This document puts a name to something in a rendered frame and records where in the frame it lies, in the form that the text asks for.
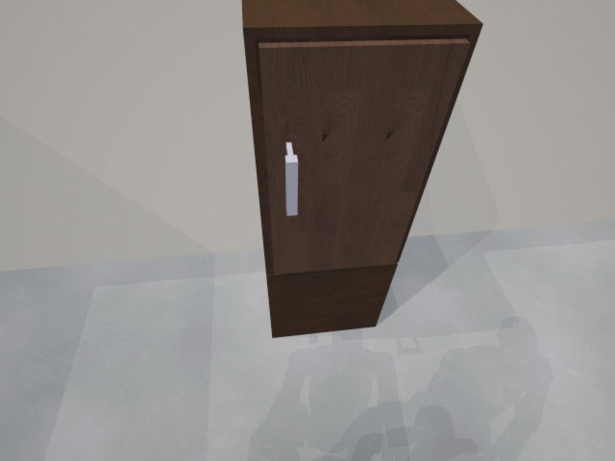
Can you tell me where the cupboard door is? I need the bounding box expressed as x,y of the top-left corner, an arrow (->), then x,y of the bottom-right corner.
258,38 -> 470,275

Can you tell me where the handle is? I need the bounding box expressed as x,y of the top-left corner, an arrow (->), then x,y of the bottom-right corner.
285,142 -> 298,216

